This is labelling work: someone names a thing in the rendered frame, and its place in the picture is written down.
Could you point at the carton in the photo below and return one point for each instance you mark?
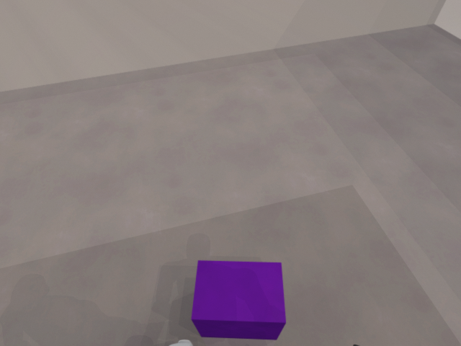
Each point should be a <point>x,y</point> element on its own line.
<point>242,300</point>

